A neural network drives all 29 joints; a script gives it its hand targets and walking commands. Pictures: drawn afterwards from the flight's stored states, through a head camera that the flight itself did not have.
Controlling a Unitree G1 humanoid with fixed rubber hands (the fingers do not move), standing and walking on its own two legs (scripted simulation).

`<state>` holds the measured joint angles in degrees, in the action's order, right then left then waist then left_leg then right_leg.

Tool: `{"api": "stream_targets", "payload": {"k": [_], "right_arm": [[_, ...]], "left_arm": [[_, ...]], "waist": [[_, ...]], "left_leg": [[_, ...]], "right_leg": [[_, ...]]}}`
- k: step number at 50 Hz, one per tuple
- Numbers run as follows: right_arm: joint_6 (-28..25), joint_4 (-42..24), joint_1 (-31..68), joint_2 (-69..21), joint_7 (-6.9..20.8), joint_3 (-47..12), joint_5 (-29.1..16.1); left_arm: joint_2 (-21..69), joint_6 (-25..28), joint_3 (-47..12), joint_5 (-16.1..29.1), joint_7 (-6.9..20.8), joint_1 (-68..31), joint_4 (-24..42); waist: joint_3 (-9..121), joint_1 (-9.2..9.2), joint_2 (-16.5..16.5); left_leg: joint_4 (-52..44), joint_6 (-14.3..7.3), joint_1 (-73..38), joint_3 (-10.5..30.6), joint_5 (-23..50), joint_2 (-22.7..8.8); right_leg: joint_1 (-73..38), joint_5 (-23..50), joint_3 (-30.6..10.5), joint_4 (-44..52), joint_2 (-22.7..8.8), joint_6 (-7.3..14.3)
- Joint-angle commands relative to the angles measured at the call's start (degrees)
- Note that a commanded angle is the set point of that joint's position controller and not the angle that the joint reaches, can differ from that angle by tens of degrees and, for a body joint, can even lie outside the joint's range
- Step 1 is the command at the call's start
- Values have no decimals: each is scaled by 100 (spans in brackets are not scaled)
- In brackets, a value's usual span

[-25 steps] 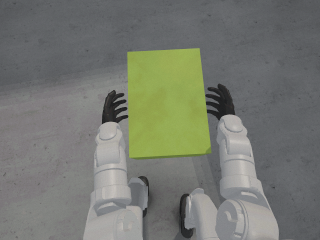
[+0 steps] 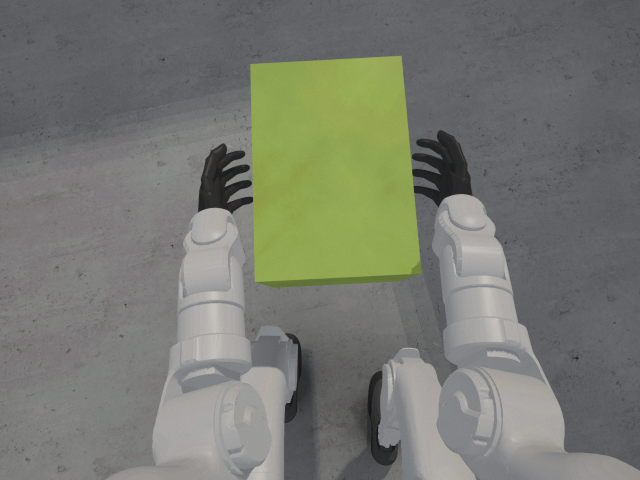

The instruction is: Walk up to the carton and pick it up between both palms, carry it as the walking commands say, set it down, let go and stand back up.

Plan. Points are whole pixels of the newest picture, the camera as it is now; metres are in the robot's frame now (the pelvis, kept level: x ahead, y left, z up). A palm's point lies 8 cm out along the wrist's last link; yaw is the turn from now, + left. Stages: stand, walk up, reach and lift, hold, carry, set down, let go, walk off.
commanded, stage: set down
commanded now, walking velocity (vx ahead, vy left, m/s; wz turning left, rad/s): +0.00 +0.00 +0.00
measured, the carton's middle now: (331, 183) +0.49 +0.05 -0.16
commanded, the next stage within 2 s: none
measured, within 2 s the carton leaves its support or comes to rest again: neither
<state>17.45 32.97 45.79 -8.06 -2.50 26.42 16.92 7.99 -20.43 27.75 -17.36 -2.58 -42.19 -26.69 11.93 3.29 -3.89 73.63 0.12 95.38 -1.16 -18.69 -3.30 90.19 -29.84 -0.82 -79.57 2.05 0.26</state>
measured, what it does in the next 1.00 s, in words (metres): lowers itself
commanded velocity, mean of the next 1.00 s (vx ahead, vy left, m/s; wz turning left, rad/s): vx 0.00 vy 0.00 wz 0.00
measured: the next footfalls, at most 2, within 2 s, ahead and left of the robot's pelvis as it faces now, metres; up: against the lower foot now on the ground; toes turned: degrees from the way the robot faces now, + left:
none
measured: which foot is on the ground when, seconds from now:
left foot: down 0.00-1.00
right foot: down 0.00-1.00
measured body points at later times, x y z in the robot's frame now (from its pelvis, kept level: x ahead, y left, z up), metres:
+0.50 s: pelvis -0.01 +0.00 -0.07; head +0.25 +0.02 +0.29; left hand +0.45 +0.20 -0.16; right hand +0.49 -0.10 -0.15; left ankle +0.11 +0.13 -0.57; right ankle +0.04 -0.11 -0.57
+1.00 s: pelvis -0.03 +0.01 -0.13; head +0.28 +0.03 +0.19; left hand +0.48 +0.20 -0.24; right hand +0.51 -0.09 -0.24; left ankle +0.11 +0.13 -0.57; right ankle +0.04 -0.11 -0.57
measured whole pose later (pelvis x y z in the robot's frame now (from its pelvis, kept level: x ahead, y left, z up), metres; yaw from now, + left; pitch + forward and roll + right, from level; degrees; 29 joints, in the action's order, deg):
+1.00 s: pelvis -0.03 +0.01 -0.13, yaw -2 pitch +47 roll -1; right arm 17.9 42.0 67.4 0.6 -5.8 24.9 13.1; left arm -1.0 -20.6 27.6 -13.1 -5.0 -63.4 -36.2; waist 4.2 3.8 -2.9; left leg 99.7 0.2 124.6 0.9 -22.5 -2.3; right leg 118.4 -35.1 -0.9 -106.1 3.4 -1.1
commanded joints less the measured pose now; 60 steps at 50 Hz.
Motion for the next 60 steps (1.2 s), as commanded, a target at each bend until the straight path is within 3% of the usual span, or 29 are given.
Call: {"api": "stream_targets", "payload": {"k": [1,15,38,60], "right_arm": [[-85,639,3116,-5247,1539,-3187,-813],[-85,865,3823,-5058,1327,-3081,-950],[-113,1032,5012,-4607,1272,-2864,-1098],[-157,1125,5903,-4138,1215,-2841,-1314]], "left_arm": [[4915,175,-3368,956,1608,-3381,-462],[4620,149,-3163,1104,1523,-4155,-630],[4263,184,-3032,1267,1332,-5348,-840],[3572,296,-2838,1427,1401,-6272,-972]], "waist": [[4909,262,63],[5246,285,82],[5609,295,183],[5363,387,110]], "left_leg": [[29,-22,-3993,6,1530,1064],[786,15,-3098,-141,1286,1098],[1821,58,-2569,-222,1301,1046],[2742,-4,-1876,-315,1247,919]], "right_leg": [[-1020,1418,-102,872,853,-97],[-419,1177,27,132,917,-121],[846,837,347,-1023,944,-129],[1287,746,447,-1955,892,-163]]}}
